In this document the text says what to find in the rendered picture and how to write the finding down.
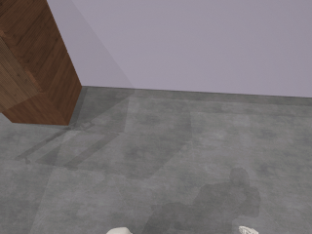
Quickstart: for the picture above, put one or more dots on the cupboard door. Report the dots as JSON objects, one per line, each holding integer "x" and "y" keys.
{"x": 15, "y": 84}

